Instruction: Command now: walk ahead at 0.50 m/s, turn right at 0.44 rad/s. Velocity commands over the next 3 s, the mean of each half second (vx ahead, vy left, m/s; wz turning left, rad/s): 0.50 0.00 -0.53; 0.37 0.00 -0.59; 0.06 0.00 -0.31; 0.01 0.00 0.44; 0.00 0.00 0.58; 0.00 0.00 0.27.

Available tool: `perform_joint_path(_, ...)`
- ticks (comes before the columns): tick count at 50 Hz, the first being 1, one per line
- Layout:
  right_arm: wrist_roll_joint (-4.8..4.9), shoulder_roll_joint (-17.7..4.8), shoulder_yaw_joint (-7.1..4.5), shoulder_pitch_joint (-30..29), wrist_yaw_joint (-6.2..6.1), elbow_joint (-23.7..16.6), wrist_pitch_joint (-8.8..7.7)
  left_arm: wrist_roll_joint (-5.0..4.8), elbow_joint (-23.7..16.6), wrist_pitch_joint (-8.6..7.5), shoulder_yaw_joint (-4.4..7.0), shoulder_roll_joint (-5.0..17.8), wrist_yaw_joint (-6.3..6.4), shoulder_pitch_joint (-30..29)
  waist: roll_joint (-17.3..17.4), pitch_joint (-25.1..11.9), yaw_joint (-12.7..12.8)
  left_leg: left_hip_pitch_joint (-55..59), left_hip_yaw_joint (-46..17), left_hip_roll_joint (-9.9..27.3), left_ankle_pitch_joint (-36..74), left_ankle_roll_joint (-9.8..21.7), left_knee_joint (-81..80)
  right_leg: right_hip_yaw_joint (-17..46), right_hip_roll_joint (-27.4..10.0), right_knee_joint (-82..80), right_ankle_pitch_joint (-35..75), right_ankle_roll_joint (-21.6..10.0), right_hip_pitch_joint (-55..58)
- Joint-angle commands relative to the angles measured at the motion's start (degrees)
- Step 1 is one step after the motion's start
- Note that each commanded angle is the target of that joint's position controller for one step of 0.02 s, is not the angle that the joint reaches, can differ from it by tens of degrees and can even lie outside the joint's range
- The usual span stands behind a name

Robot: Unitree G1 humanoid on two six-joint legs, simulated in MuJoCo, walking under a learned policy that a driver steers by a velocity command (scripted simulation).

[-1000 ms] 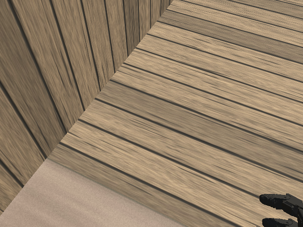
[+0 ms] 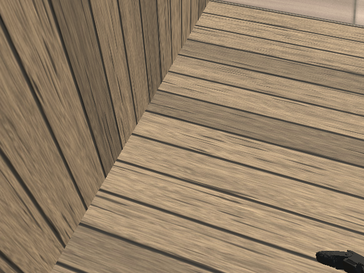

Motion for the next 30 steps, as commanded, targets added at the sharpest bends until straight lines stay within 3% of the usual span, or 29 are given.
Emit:
perform_joint_path(1, -1.88, -16.97, -5.65, 20.94, -1.44, 0.90, -0.57, 0.82, -6.14, -1.31, -0.32, 1.60, 0.18, -0.42, 5.19, -16.76, -12.00, 42.15, -20.29, 17.35, -9.93, 9.41, 0.11, 0.99, -1.56, 31.34, 8.16, -1.60, -26.93)
perform_joint_path(2, -1.73, -15.81, -5.38, 22.09, -1.17, 2.17, 0.09, -0.51, -7.30, -2.16, -0.65, 1.46, 0.13, 1.83, 17.30, -18.93, -10.59, 45.08, -38.38, 23.84, -20.31, 14.03, -7.44, 1.19, -0.16, 43.31, -13.71, -0.63, -38.85)
perform_joint_path(3, -1.26, -10.29, -3.90, 19.15, -1.18, 1.61, 0.29, -1.75, -6.80, -2.08, 0.97, 7.69, 0.14, -0.62, 10.04, -11.56, -11.03, 39.00, -32.72, 21.73, -25.55, 11.74, -8.94, 3.67, -4.02, 48.40, -10.49, -0.77, -42.58)
perform_joint_path(4, -0.86, -7.88, -3.23, 16.25, -1.36, 1.21, 0.49, -1.75, -7.43, -1.70, 1.36, 8.41, 0.18, -3.79, 7.03, -6.69, -10.54, 33.45, -24.48, 19.55, -22.21, 9.78, -9.57, 1.93, -6.19, 48.90, -5.90, -0.71, -43.08)
perform_joint_path(5, -0.74, -6.38, -2.74, 13.31, -1.31, 1.41, 0.46, -1.17, -7.73, -1.25, 1.37, 7.48, 0.24, -5.05, 4.76, -3.25, -9.23, 27.77, -18.66, 16.99, -16.43, 9.11, -11.23, 1.22, -7.96, 47.02, -1.85, -0.17, -41.83)
perform_joint_path(6, -0.86, -5.37, -2.46, 11.13, -1.35, 1.62, 0.32, -0.66, -7.94, -0.66, 1.54, 6.51, 0.20, -5.32, 5.27, -1.34, -7.79, 23.50, -14.13, 15.34, -12.13, 8.68, -12.89, 1.52, -9.68, 44.67, 1.24, 0.19, -39.92)
perform_joint_path(9, -1.01, -6.57, -3.02, 8.83, -1.33, 2.82, -0.38, -0.59, -9.60, 0.99, 0.87, 3.15, -0.16, -5.44, 5.09, 0.69, -5.79, 17.18, -5.59, 14.23, -4.89, 9.80, -17.16, 0.24, -11.55, 41.75, 5.77, 1.85, -37.10)
perform_joint_path(11, -0.84, -7.65, -3.55, 8.89, -1.15, 3.70, -0.61, -0.23, -11.38, 1.71, 0.92, 3.13, -0.14, -6.94, 3.73, 1.06, -5.41, 16.98, -1.58, 14.37, -0.90, 10.52, -18.01, 0.29, -11.79, 38.15, 9.84, 2.61, -38.27)
perform_joint_path(14, -1.17, -9.46, -4.07, 8.68, -1.48, 4.41, -0.12, -0.25, -13.49, 1.42, 0.65, 2.56, -0.99, -11.49, 2.52, 2.02, -6.63, 17.47, 5.51, 12.44, 2.63, 9.44, -18.26, -1.69, -11.28, 27.64, 19.25, 2.55, -37.02)
perform_joint_path(15, -0.47, -9.57, -4.16, 9.16, -1.81, 4.68, 0.01, -0.50, -14.22, 1.25, 0.28, 1.62, -1.41, -13.70, 2.25, 2.43, -7.47, 18.12, 6.93, 12.29, 2.50, 9.19, -18.20, -3.02, -10.83, 23.53, 21.47, 2.22, -36.31)
perform_joint_path(17, -0.29, -10.38, -4.46, 11.45, -1.73, 5.44, 0.48, -0.51, -15.53, 1.08, 0.03, 1.04, -2.29, -17.39, 1.53, 3.01, -9.12, 20.24, 9.42, 12.76, 3.79, 8.87, -17.81, -5.30, -9.97, 18.95, 23.39, 1.29, -34.74)
perform_joint_path(20, 0.88, -12.09, -5.22, 13.23, -1.55, 6.54, 1.60, -0.40, -17.71, 1.46, 0.42, 2.22, -3.04, -20.35, 1.44, 3.99, -9.20, 26.10, 10.84, 15.09, 7.14, 7.73, -15.20, -6.51, -9.17, 15.14, 19.28, -0.91, -35.14)
perform_joint_path(22, 1.61, -13.65, -5.81, 12.74, -1.67, 6.56, 2.45, -0.06, -18.32, 1.78, 1.32, 3.99, -3.22, -18.85, 2.54, 2.26, -7.03, 28.80, 12.52, 15.60, 21.92, 6.57, -8.84, -8.99, -6.46, 14.19, 13.45, -3.21, -30.98)
perform_joint_path(23, 1.92, -14.28, -6.06, 12.18, -1.75, 6.40, 2.93, 0.01, -17.58, 2.00, 2.29, 5.62, -3.12, -14.61, 2.97, -0.66, -4.20, 28.75, 13.78, 14.97, 31.00, 5.77, -1.66, -10.74, -4.05, 13.67, 11.44, -4.67, -24.79)
perform_joint_path(24, 2.01, -13.62, -5.82, 11.49, -1.85, 6.11, 3.37, -0.21, -15.16, 2.23, 3.97, 8.13, -2.70, -5.77, 1.79, -5.18, 0.84, 25.27, 15.73, 12.89, 34.56, 4.13, 10.06, -12.00, -0.99, 10.76, 13.99, -6.59, -12.74)
perform_joint_path(25, 0.45, -11.02, -4.80, 12.99, -2.00, 5.45, 3.20, -0.70, -12.31, 2.87, 6.14, 12.63, -1.55, 4.44, -3.49, -10.58, 4.73, 12.39, 16.02, 10.54, 21.09, 1.41, 27.23, -4.73, -3.59, 10.15, 14.73, -9.30, 4.85)
perform_joint_path(26, -2.09, -2.40, -2.09, 18.09, -1.41, 1.87, 1.94, -1.32, -13.04, 2.56, 6.89, 19.64, -1.07, 1.65, -20.59, -14.18, -3.02, -13.17, 12.01, -1.21, -29.57, -2.35, 47.49, 28.06, -18.09, 3.22, 2.90, -19.46, 20.73)
perform_joint_path(27, 0.04, -6.74, -2.47, 13.24, -0.77, 1.61, -0.10, -0.83, -15.64, 1.23, 5.26, 14.93, -1.67, 2.14, -12.88, -21.61, 0.83, -18.58, -2.14, -2.37, -33.03, -1.37, 54.02, 42.58, -22.51, -5.87, -6.58, -21.98, 22.77)
perform_joint_path(28, 2.34, -10.03, -3.40, 7.55, -0.38, -0.13, -1.19, -0.21, -14.95, 0.06, 4.10, 11.37, -2.03, 0.41, -9.05, -13.18, 1.53, -23.62, -2.29, 0.02, -27.21, 0.11, 53.78, 35.61, -21.56, -7.44, -2.86, -18.88, 17.97)
perform_joint_path(29, 1.83, -9.15, -3.08, 6.78, -0.64, -0.24, -1.91, -0.14, -14.96, -0.56, 3.69, 10.22, -2.00, -2.25, -5.61, -8.51, -0.61, -22.14, -2.22, 2.46, -22.09, 1.12, 49.27, 28.76, -19.15, -6.89, 2.93, -16.98, 10.46)
perform_joint_path(30, 0.28, -9.06, -3.27, 7.21, -1.12, 0.56, -2.07, 0.06, -15.57, -0.67, 3.18, 8.50, -1.83, -6.32, -3.43, -5.73, -3.09, -18.29, -2.55, 4.30, -18.61, 0.92, 44.20, 23.19, -16.90, -6.71, 9.99, -15.41, 3.21)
